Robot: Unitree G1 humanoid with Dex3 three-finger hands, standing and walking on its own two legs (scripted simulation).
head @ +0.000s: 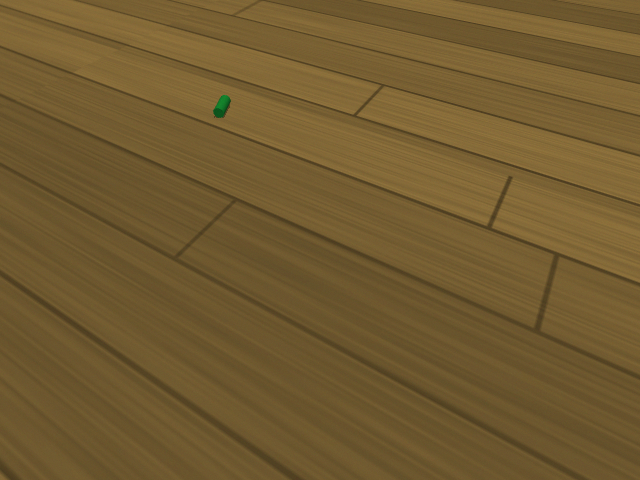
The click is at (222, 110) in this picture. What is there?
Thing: lying can
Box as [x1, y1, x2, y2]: [213, 95, 230, 117]
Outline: 226,95 222,95 213,110 214,114 218,117 221,117 223,115 230,101
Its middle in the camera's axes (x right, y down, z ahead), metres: -0.57 -0.80 +2.27
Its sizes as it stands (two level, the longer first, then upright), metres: 0.141 0.061 0.061
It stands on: the floor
